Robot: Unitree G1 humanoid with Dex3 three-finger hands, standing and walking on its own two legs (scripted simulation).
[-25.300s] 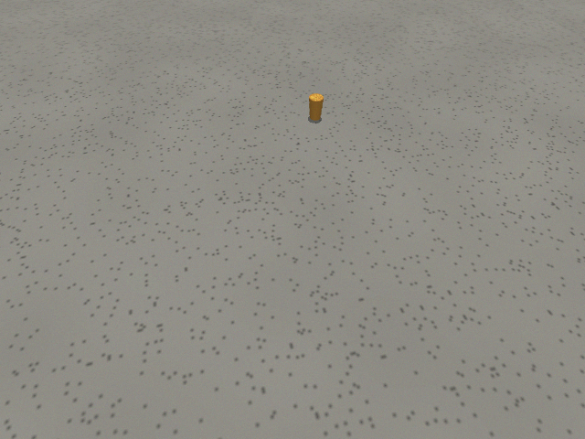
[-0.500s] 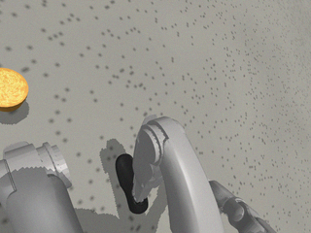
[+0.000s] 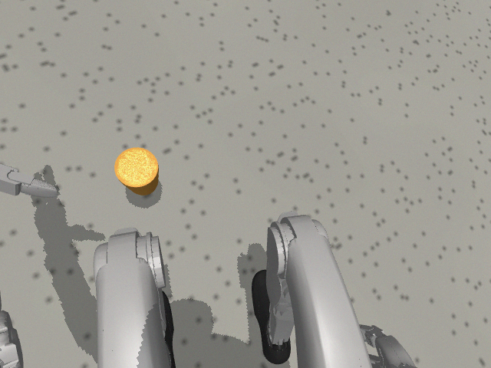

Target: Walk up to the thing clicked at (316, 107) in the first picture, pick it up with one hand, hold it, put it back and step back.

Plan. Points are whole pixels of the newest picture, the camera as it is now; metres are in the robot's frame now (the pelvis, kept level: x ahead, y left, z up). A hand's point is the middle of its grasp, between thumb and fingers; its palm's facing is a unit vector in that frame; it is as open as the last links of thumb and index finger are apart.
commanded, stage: home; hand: left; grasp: from the side
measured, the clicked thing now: (140, 175) +0.47 +0.18 -0.30
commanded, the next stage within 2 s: none
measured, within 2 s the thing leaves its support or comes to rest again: neither
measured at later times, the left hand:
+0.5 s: hand out of the picture +0.32 +0.26 +0.12, palm faces +0.20 -0.90 -0.38, open 17.2 cm
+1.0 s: hand out of the picture +0.24 +0.22 +0.30, palm faces +0.24 -0.92 -0.30, open 17.5 cm
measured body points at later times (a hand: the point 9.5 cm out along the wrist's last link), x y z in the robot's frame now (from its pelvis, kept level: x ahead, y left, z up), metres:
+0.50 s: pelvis +0.05 -0.01 +0.23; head +0.18 +0.03 +0.65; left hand +0.30 +0.31 +0.15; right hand +0.26 -0.25 +0.13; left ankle +0.08 +0.13 -0.33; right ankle +0.11 -0.13 -0.33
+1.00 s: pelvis +0.09 +0.01 +0.35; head +0.11 +0.02 +0.80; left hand +0.22 +0.26 +0.32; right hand +0.28 -0.20 +0.28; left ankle +0.08 +0.13 -0.33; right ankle +0.11 -0.13 -0.33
